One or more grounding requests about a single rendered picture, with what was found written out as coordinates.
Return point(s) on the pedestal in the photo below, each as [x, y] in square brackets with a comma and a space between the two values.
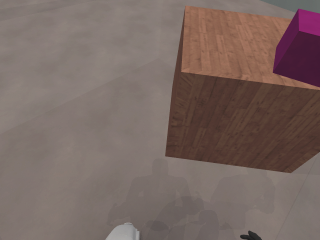
[227, 106]

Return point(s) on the robot left thigh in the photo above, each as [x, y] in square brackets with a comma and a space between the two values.
[124, 232]

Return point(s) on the robot right hand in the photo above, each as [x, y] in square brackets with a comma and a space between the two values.
[251, 236]

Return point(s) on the carton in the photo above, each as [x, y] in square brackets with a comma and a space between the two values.
[297, 54]

